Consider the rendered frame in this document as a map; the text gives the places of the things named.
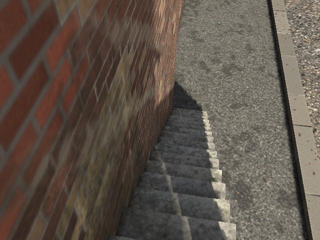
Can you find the stairs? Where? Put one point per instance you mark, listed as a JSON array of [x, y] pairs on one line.
[[180, 194]]

